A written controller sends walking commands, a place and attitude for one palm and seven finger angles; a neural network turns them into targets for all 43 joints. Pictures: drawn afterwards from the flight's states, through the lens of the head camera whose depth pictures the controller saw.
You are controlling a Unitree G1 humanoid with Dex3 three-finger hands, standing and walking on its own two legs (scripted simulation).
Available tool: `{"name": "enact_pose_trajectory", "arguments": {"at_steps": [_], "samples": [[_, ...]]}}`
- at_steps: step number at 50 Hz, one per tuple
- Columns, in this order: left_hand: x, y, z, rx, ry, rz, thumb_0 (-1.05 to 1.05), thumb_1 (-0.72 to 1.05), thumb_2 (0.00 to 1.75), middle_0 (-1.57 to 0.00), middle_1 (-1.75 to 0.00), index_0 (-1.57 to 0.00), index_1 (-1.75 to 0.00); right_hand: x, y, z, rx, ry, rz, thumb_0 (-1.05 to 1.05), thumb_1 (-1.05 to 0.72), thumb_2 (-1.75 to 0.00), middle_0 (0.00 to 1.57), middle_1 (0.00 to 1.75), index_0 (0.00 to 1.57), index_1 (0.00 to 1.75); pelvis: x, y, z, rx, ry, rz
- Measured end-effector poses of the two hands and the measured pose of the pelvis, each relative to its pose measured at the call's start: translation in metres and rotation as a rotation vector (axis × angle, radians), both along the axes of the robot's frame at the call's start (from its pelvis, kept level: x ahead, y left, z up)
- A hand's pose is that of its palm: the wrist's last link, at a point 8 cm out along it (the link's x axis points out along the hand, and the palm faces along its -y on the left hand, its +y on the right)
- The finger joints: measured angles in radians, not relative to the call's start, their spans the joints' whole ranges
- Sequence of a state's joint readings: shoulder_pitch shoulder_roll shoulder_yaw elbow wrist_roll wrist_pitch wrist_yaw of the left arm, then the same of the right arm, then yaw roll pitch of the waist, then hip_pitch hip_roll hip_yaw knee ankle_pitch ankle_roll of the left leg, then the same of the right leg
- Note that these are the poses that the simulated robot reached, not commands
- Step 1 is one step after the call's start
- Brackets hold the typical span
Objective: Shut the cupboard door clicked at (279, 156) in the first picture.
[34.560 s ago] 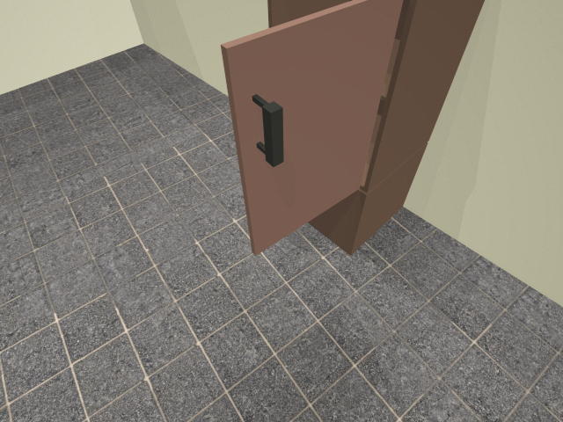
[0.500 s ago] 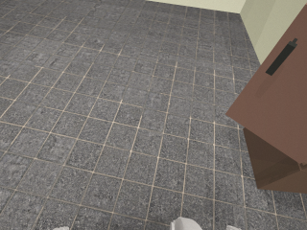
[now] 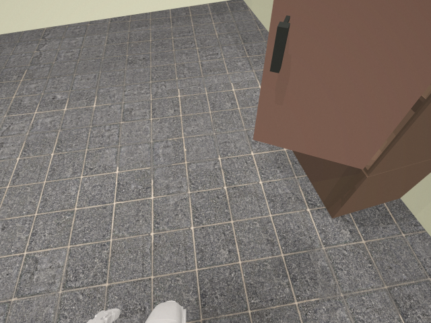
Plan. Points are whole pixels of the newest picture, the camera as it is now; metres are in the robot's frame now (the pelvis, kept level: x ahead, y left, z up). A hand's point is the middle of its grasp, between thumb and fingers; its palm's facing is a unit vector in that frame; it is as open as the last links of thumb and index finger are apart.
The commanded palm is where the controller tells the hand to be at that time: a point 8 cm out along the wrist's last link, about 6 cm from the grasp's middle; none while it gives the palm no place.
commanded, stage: turn to face it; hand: left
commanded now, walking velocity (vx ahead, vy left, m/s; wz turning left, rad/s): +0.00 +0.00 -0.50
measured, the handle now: (281, 44) +0.76 -0.14 +0.09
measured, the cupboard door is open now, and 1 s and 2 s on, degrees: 53 53 53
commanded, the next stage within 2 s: take the last steps up to it in 0.42 s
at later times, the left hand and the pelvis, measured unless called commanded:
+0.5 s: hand (119, 315) +0.15 +0.22 -0.17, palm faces -0.22 -0.95 -0.22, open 7.4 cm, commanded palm none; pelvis +0.02 +0.03 +0.00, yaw -14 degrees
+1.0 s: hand (142, 301) +0.18 +0.18 -0.19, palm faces -0.33 -0.94 -0.12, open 7.4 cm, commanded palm none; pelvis +0.10 +0.01 +0.00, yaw -20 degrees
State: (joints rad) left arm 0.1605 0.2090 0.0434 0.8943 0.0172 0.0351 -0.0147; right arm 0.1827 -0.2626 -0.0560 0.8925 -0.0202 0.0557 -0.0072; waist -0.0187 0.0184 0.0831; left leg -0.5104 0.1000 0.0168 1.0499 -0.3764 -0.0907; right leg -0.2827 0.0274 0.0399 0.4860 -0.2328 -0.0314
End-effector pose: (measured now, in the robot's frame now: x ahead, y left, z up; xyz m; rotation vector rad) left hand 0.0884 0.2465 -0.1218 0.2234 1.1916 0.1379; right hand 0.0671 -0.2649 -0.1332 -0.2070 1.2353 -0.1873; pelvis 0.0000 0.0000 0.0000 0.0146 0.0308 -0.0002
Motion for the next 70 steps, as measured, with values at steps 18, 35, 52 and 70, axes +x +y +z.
{"name": "enact_pose_trajectory", "arguments": {"at_steps": [18, 35, 52, 70], "samples": [[0.037, 0.045, -0.022, -0.044, 0.069, -0.102, 0.01, 0.91, 0.9, -0.2, -0.29, -0.2, -0.3, -0.018, 0.056, 0.022, -0.053, -0.041, -0.109, 0.01, -0.91, -0.9, 0.21, 0.3, 0.2, 0.3, 0.018, 0.044, 0.002, -0.057, -0.007, -0.179], [0.068, -0.018, -0.005, -0.014, 0.019, -0.255, 0.01, 0.91, 0.9, -0.2, -0.3, -0.2, -0.3, -0.101, 0.033, -0.011, 0.044, 0.113, -0.325, 0.01, -0.91, -0.9, 0.2, 0.3, 0.2, 0.3, 0.026, 0.018, -0.002, -0.029, -0.015, -0.28], [0.126, -0.023, -0.03, -0.09, 0.165, -0.306, 0.01, 0.91, 0.9, -0.2, -0.29, -0.2, -0.3, -0.057, 0.052, 0.019, -0.02, 0.085, -0.392, 0.0, -0.91, -0.9, 0.2, 0.3, 0.2, 0.3, 0.106, 0.009, 0.004, -0.045, -0.005, -0.355], [0.282, -0.183, -0.022, -0.037, 0.001, -0.419, 0.0, 0.91, 0.9, -0.2, -0.29, -0.2, -0.3, -0.037, -0.01, -0.026, 0.196, 0.343, -0.543, 0.01, -0.91, -0.9, 0.2, 0.3, 0.2, 0.3, 0.197, -0.112, -0.016, -0.019, -0.019, -0.399]]}}
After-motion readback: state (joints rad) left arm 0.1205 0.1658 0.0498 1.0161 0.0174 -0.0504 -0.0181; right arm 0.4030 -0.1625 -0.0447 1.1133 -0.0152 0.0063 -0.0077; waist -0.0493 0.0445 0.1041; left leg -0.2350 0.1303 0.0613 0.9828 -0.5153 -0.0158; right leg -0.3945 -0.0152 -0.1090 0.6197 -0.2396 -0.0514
